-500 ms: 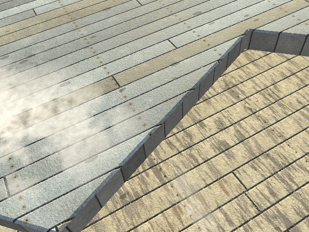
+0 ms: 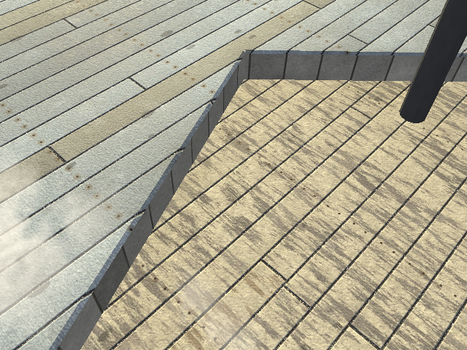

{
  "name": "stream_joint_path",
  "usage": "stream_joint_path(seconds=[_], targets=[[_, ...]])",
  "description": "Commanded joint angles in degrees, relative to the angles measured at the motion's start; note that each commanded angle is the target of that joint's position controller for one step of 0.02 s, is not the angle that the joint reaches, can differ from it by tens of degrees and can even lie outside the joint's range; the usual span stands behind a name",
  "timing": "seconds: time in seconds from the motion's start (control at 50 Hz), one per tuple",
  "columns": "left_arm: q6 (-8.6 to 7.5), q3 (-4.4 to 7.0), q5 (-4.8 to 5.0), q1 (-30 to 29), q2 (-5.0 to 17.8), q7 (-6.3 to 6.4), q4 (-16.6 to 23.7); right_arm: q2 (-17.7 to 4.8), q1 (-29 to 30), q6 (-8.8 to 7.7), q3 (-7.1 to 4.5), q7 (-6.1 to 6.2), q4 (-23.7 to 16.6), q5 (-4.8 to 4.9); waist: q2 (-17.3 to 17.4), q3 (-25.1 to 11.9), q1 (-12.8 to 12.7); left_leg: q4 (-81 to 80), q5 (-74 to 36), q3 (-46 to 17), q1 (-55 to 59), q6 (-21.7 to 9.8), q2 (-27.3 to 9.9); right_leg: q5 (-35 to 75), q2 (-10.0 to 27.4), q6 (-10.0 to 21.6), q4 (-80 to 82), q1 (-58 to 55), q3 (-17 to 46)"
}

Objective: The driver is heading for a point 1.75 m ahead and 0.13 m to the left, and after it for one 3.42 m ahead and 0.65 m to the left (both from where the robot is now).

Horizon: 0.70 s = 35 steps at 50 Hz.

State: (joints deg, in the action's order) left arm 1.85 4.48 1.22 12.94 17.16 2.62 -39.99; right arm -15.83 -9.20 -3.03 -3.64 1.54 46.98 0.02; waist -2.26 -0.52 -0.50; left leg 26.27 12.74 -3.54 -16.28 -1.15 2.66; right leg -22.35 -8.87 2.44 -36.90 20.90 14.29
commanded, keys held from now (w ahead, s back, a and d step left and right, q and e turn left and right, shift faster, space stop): w+e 0.14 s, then w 0.86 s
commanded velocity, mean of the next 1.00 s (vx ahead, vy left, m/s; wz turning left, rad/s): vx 0.42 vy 0.00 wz -0.22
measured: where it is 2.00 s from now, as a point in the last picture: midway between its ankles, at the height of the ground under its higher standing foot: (302, 217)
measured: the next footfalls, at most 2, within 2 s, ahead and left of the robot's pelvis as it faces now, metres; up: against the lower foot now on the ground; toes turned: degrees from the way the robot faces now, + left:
right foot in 0.46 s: +0.22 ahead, -0.21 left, +0.00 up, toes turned -13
left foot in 0.98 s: +0.60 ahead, -0.06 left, +0.00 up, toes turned -9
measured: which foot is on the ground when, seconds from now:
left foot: down 0.00-0.46, up 0.48-0.96, down 0.98-1.00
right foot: up 0.00-0.44, down 0.46-1.00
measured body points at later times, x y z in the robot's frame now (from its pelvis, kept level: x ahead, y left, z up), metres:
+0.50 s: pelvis +0.14 -0.08 -0.01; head +0.18 -0.10 +0.43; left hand +0.40 +0.11 -0.09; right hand +0.08 -0.36 -0.15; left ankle +0.01 +0.11 -0.70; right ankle +0.18 -0.20 -0.74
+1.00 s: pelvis +0.41 -0.12 -0.02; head +0.45 -0.12 +0.43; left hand +0.45 +0.16 -0.15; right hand +0.60 -0.39 -0.09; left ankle +0.56 -0.05 -0.74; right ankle +0.19 -0.20 -0.73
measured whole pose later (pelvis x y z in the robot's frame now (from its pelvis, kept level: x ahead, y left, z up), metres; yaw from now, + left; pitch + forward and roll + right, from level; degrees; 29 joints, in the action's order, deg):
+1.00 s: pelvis +0.41 -0.12 -0.02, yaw -11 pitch +3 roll -1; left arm -2.8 3.1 0.6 25.1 16.7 0.4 -47.8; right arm -14.5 -1.3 -5.8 -1.3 -3.1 38.6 0.2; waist 0.2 2.0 -3.6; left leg 31.3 3.0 3.1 -30.5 -5.1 0.2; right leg -25.9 0.0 0.7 -27.3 -3.0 -1.0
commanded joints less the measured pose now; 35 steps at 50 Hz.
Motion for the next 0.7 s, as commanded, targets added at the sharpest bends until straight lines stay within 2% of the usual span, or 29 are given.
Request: stream_joint_path(seconds=[0.02,0.04,0.06,0.08,0.1,0.14,0.2,0.28,0.34,0.38,0.4,0.42,0.44,0.46,0.48,0.5,0.52,0.54,0.56,0.58,0.62,0.64,0.7], targets=[[-2.51,1.65,-0.45,-1.16,8.38,-0.63,6.55,-10.18,-2.02,-1.34,-2.61,-0.05,-4.22,-1.52,13.53,1.20,0.32,-17.20,22.90,-29.56,12.27,-12.63,-25.25,-6.10,6.65,-0.40,-20.67,23.52,-2.02],[-2.53,2.05,-0.82,-0.24,8.86,-0.92,5.31,-8.22,-0.31,-1.52,-2.22,0.38,-4.73,-0.31,11.69,2.23,0.02,-17.23,21.29,-23.80,12.11,-10.01,-21.51,-1.62,7.46,-1.55,-22.87,24.14,-3.41],[-2.37,1.98,-1.12,1.21,7.81,-1.16,4.25,-7.44,-0.01,-1.52,-1.81,0.79,-5.34,0.40,10.28,1.16,-0.10,-16.77,18.11,-19.22,13.05,-8.05,-18.87,1.71,8.00,-2.76,-26.07,23.92,-4.86],[-2.52,1.56,-1.20,1.13,6.34,-1.73,4.38,-7.13,-1.16,-1.60,-1.54,1.03,-5.08,0.53,9.47,1.54,0.71,-17.32,14.07,-15.65,12.68,-7.77,-17.95,4.86,8.70,-3.69,-29.13,24.52,-6.07],[-2.87,1.27,-0.91,0.48,5.25,-2.18,4.82,-7.07,-2.79,-1.96,-1.36,1.03,-4.82,0.16,8.53,1.83,1.43,-17.95,10.90,-12.34,11.99,-7.62,-17.16,7.39,9.46,-4.04,-30.90,24.57,-7.23],[-3.55,0.74,-0.32,-1.23,3.71,-2.55,6.02,-7.00,-5.97,-2.61,-1.32,0.55,-4.08,-0.32,8.10,2.55,2.98,-18.48,7.16,-8.03,13.03,-8.13,-16.54,10.74,10.85,-4.49,-30.80,26.73,-8.33],[-4.32,0.14,-0.19,-3.78,2.34,-2.57,7.65,-7.39,-10.31,-2.92,-1.34,-0.40,-2.68,-0.39,7.68,3.70,4.63,-19.42,4.27,-6.13,14.51,-9.92,-16.78,13.42,11.23,-4.67,-24.18,27.63,-7.73],[-5.16,-0.88,-0.46,-7.65,0.82,-3.48,9.42,-9.51,-10.00,-2.60,-1.64,-1.08,-2.33,0.51,8.68,5.07,4.84,-19.91,-1.12,-1.54,12.71,-9.90,-16.95,16.76,13.11,-4.14,-10.63,22.10,-12.24],[-5.62,-1.32,0.09,-9.64,0.54,-4.37,10.26,-10.46,-11.70,-2.32,-1.74,-1.55,-1.52,1.45,9.17,5.89,5.55,-18.64,-2.66,0.56,10.40,-9.45,-17.29,14.31,12.69,-2.83,-3.67,14.81,-15.50],[-5.81,-1.13,0.53,-10.01,1.44,-4.76,11.10,-11.13,-12.56,-1.91,-1.92,-1.87,-0.88,2.08,9.89,6.17,4.90,-17.20,-2.49,-0.19,11.55,-9.09,-19.06,10.68,12.07,-0.71,0.22,11.61,-15.98],[-5.91,-0.83,0.56,-8.78,2.16,-4.90,11.03,-11.60,-12.24,-1.56,-2.05,-1.96,-0.74,2.33,10.12,5.71,3.52,-15.63,-4.33,-0.40,11.82,-8.73,-19.77,9.60,11.25,0.58,2.58,8.60,-16.60],[-5.99,-0.10,0.44,-4.63,3.20,-4.82,9.93,-11.95,-10.99,-1.22,-2.02,-1.97,-0.78,2.43,9.67,3.77,0.25,-11.05,-11.75,0.96,11.00,-7.68,-19.11,11.30,9.48,1.90,6.21,1.66,-18.02],[-5.91,1.45,0.27,3.03,5.81,-4.42,7.30,-10.44,-11.49,-1.14,-1.43,-1.98,-0.58,2.12,7.40,-1.16,-3.39,-0.73,-22.19,4.27,9.04,-6.09,-16.17,12.56,7.32,3.47,8.41,-9.80,-19.10],[-5.63,2.96,-0.14,13.23,9.39,-3.68,5.24,-7.50,-11.29,-1.46,-0.16,-1.92,-1.49,1.11,2.78,-9.12,-8.13,16.02,-18.29,8.09,-0.07,-3.20,-12.89,11.55,13.73,6.02,8.00,-26.03,-11.29],[-5.47,4.07,-0.89,17.44,17.24,-3.15,4.95,-0.57,-14.75,-2.87,2.14,-2.36,-4.85,-0.11,-16.11,-15.87,-5.44,39.19,13.90,8.26,-23.34,0.77,-3.27,5.07,30.29,15.43,14.18,-43.28,18.25],[-6.17,2.84,-0.94,18.53,12.12,-3.42,4.75,-5.86,-12.76,-4.35,0.86,-2.43,-3.89,1.71,-10.80,-18.29,-7.22,48.74,18.97,-1.31,-29.10,0.25,-3.22,1.01,32.37,17.61,21.37,-41.28,29.31],[-6.67,1.58,-0.96,14.37,9.12,-3.80,4.73,-9.05,-9.06,-4.77,-0.17,-2.63,-5.34,3.17,-8.24,-10.18,-5.56,50.61,14.36,-1.23,-33.07,-1.21,-6.55,3.98,30.36,14.87,20.78,-35.99,20.16],[-6.67,0.85,-0.72,10.23,6.78,-4.04,5.16,-8.43,-6.66,-4.63,0.08,-2.48,-5.68,2.59,-4.56,-6.50,-3.95,48.10,8.93,-0.14,-31.27,-1.74,-9.12,8.32,27.48,13.03,20.91,-29.13,12.41],[-6.64,0.11,-0.71,6.73,4.76,-4.35,5.50,-7.70,-5.47,-4.17,0.03,-2.36,-5.41,1.22,-1.96,-3.01,-2.34,44.53,4.79,0.14,-29.01,-1.51,-10.57,12.48,24.43,11.72,22.66,-22.96,6.92],[-6.87,-0.12,-1.09,4.97,4.19,-4.43,5.62,-7.14,-6.49,-3.60,-0.13,-2.54,-5.41,0.81,-3.49,-1.93,-0.40,42.34,1.97,-0.25,-25.39,-1.20,-11.66,17.13,23.00,11.23,24.31,-18.70,3.59],[-7.60,0.00,-1.00,4.21,4.09,-4.34,4.68,-5.29,-8.43,-2.38,0.09,-2.80,-4.41,0.68,-2.20,-1.06,1.47,40.70,-1.01,0.54,-22.64,-0.35,-11.37,23.25,21.47,11.49,27.05,-15.34,-0.53],[-8.00,0.20,-0.90,4.38,4.84,-4.23,4.00,-4.74,-8.30,-1.94,0.18,-2.79,-4.50,0.63,-2.00,-0.07,2.17,39.09,-2.01,0.71,-23.06,0.21,-11.27,26.79,21.57,11.76,27.68,-14.39,-2.21],[-8.09,0.30,-0.79,6.37,5.18,-3.64,1.68,-3.97,-2.50,-1.59,0.43,-2.66,-6.38,0.10,-0.55,2.78,1.12,29.86,-8.57,1.27,-26.73,1.57,-10.71,31.37,20.31,11.12,28.79,-14.90,-6.70]])
Velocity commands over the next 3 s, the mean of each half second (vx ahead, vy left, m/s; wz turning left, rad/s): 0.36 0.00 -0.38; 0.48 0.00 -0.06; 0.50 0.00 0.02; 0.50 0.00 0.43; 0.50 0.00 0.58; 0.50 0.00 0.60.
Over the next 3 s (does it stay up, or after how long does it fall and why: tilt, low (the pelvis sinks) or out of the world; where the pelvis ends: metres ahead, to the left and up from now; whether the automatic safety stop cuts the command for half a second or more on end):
stays up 1.38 -0.08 0.00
